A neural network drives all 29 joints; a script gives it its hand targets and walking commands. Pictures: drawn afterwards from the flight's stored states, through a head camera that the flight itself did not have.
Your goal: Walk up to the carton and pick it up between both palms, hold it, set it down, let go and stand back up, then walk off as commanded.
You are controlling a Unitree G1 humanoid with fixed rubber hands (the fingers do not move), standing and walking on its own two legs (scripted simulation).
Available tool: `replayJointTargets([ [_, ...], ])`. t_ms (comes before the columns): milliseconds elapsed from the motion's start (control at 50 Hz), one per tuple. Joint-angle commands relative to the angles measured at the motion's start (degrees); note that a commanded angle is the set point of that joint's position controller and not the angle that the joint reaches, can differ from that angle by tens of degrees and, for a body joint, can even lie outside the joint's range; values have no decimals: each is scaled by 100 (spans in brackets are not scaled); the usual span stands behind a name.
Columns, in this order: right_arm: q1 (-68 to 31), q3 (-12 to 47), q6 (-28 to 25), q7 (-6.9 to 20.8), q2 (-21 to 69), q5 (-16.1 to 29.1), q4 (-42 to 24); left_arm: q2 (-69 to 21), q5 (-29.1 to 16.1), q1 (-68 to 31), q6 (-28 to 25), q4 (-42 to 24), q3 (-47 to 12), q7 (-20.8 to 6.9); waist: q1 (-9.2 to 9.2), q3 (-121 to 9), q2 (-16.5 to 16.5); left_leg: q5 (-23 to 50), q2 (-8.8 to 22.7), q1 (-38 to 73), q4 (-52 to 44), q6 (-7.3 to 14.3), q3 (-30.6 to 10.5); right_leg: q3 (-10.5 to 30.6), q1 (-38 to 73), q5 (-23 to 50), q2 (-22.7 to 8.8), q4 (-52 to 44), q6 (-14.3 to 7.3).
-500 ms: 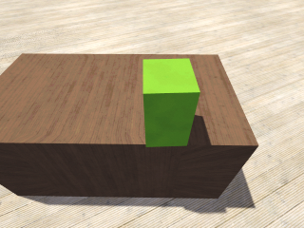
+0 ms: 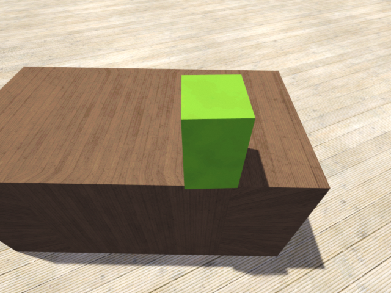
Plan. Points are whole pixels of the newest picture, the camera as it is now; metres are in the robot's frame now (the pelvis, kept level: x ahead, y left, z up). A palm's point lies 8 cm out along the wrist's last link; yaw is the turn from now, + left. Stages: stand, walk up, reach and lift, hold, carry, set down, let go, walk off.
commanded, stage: walk up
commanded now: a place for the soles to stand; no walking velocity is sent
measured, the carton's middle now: (211, 135) +0.55 -0.02 +0.00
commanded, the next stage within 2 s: none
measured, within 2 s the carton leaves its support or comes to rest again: neither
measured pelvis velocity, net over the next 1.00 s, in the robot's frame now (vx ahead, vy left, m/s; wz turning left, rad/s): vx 0.18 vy -0.10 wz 0.06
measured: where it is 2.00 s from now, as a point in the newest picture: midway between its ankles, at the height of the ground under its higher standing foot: outside the picture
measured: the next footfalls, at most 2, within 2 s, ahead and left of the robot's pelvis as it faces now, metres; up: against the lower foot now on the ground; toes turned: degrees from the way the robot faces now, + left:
right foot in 0.16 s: +0.10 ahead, -0.17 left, +0.00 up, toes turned -3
left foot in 0.60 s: +0.18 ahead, +0.03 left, +0.00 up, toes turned +5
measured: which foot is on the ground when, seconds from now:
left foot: down 0.00-0.20, up 0.22-0.58, down 0.60-1.00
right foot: up 0.00-0.14, down 0.16-0.68, up 0.70-0.88, down 0.90-1.00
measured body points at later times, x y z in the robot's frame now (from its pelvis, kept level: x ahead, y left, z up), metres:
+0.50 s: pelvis +0.11 -0.09 -0.02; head +0.13 -0.10 +0.43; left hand +0.12 +0.25 -0.12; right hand +0.23 -0.40 -0.13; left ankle +0.19 +0.03 -0.71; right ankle +0.06 -0.17 -0.74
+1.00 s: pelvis +0.18 -0.10 -0.04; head +0.22 -0.12 +0.40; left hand +0.23 +0.24 -0.13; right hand +0.33 -0.41 -0.15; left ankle +0.24 +0.03 -0.73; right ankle +0.22 -0.23 -0.74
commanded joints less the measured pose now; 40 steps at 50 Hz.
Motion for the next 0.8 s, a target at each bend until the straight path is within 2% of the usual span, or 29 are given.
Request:
replayJointTargets([
  [0,415,-658,-197,-112,-2192,-102,-454,1086,20,-466,-18,-946,396,-175,-238,617,746,-1787,2389,361,-1455,1904,-2906,825,-2605,-757,-492,2162,-98],
  [40,401,-601,-255,-91,-1984,-50,-643,1158,1,-244,-80,-936,468,-231,-99,633,791,-1208,1984,294,-1108,1688,-2134,742,-2449,-773,-557,1993,-123],
  [60,313,-567,-266,-72,-1953,-61,-688,1105,-42,-73,-76,-994,433,-272,-68,522,1225,-839,1726,380,-894,1521,-1641,699,-2278,-821,-611,1524,-68],
  [100,297,-589,-273,-58,-1860,-27,-864,1207,55,28,-124,-1043,520,-275,-82,478,1355,-62,1576,134,-571,1375,-1260,448,-1847,-418,-530,1239,24],
  [120,184,-577,-240,-53,-1998,-51,-1008,1050,22,239,-123,-1025,557,-277,96,351,1541,524,1535,-142,-64,1333,-1046,477,-1260,-499,-497,561,-68],
  [140,-25,-523,-221,-50,-1808,2,-1120,1049,-16,731,-143,-870,598,-261,421,187,1117,691,1253,-927,459,1060,-599,183,-24,442,-346,-241,-113],
  [160,57,-411,-171,-38,-1430,19,-1222,1569,42,1663,-232,-555,813,-184,909,-156,-96,74,583,-2092,2498,650,-88,639,1599,510,-356,-529,-7],
  [180,177,-183,-141,-70,-800,-3,-1296,1983,113,2173,-263,-573,902,-78,1045,-245,-1774,-1995,-674,-3112,4092,320,-165,2323,1623,-502,-1185,-1352,44],
  [200,272,-327,-45,-100,-1220,40,-1347,2216,110,1502,-241,-830,865,-113,710,-194,-1335,-2101,-728,-3144,4629,279,-567,3947,929,-2171,-2002,-2280,-421],
  [220,252,-417,-22,-108,-1551,63,-1285,2241,19,1000,-193,-1026,825,-96,566,347,-1158,-1702,-347,-2965,4731,335,-717,3978,178,-2566,-2077,-2412,-609],
  [240,512,-377,-51,-117,-1641,91,-1146,2024,-47,650,-203,-1091,777,-103,300,721,-724,-1407,-121,-2968,4828,407,-946,3762,51,-2051,-2065,-2485,-475],
  [260,820,-413,-85,-110,-1680,153,-994,1680,-79,638,-257,-1171,661,-39,97,675,-258,-1021,19,-2807,4679,425,-931,2677,234,-255,-1724,-1923,-277],
  [300,947,-393,-90,-80,-1564,144,-998,1436,-158,821,-384,-1111,644,77,143,509,-28,-672,163,-2771,4397,332,-832,1778,509,2198,-1639,-1328,-411],
  [360,636,-340,-77,-1,-1524,127,-1258,1474,-156,1041,-472,-1190,598,69,155,699,-254,-807,211,-2682,3497,309,-798,1125,630,2983,-1516,-1082,-725],
  [440,289,-368,-33,122,-1471,45,-1611,1505,-103,1337,-529,-1428,644,132,253,568,-311,-531,307,-2681,2696,359,-827,1441,760,2813,-1913,-1252,-954],
  [460,206,-345,-45,151,-1420,63,-1653,1456,-122,1364,-544,-1480,601,126,281,692,-341,-507,254,-2690,2525,376,-797,1366,698,3047,-1864,-1148,-894],
  [480,405,-308,-33,150,-1398,58,-1581,1501,-125,1012,-541,-1562,620,144,74,668,-593,-323,348,-2407,2267,382,-486,1033,622,3803,-1749,-938,-930],
  [500,285,-271,-36,147,-1320,63,-1506,1288,-131,924,-513,-1592,556,175,142,630,-339,9,145,-2002,1846,440,-11,409,371,4395,-1375,-747,-643],
  [560,487,-353,-5,98,-1273,18,-1537,1157,-91,1072,-469,-1643,388,228,20,447,-484,280,-56,-661,1732,601,314,-16,-509,4756,-1147,42,-385],
  [580,600,-336,-28,95,-1230,25,-1528,1120,-138,1069,-434,-1659,306,243,-106,247,-391,543,-134,136,1326,674,194,-11,-1049,4560,-1040,471,-442],
  [600,922,-397,-77,45,-1360,-41,-1443,1037,-222,1180,-397,-1726,263,297,-340,28,37,1001,-179,662,792,812,176,-144,-1214,4465,-829,1488,-226],
  [620,1122,-573,-119,-8,-1769,-129,-1571,887,-336,1396,-409,-1836,169,331,-491,-290,1215,2254,1010,958,286,1501,-1488,-452,-1723,3316,-138,3318,131],
  [640,1330,-585,-108,-60,-1995,-56,-1746,991,-389,1544,-325,-1861,281,359,-512,-988,1413,2842,2235,1064,12,2401,-3805,-257,-1923,-754,663,4330,378],
  [660,970,-593,-83,-55,-2074,141,-1688,1416,-298,1401,-259,-1757,366,426,-391,-724,1282,2792,2444,681,-71,2671,-3990,624,-1979,-1640,356,4802,228],
  [680,1148,-628,-52,-82,-1873,176,-1626,1457,-202,947,-240,-1832,339,400,-554,-296,792,2674,2285,130,-220,2455,-3409,858,-1999,-1712,145,4791,190],
  [700,916,-550,-70,-98,-1626,206,-1717,1389,-276,1142,-259,-1904,310,356,-285,-323,427,2478,1931,-23,-90,2158,-2267,999,-1876,-1279,184,4682,-31],
  [720,485,-475,-46,-102,-1397,121,-1833,1164,-266,1406,-238,-1774,267,288,-79,-161,670,1584,1489,-314,-96,1705,-1586,828,-1832,-951,28,4077,-81],
  [740,87,-466,-20,-100,-1521,113,-1907,1076,-274,1828,-202,-1545,216,246,98,-262,826,962,1301,-773,-11,1631,-1046,676,-1390,-796,-55,3720,-13],
  [780,-241,-475,33,-73,-1614,-9,-2078,1133,-236,1977,-193,-1386,249,238,130,-335,1212,-417,1105,-1147,35,1538,-925,560,-895,-778,-38,2730,68],
])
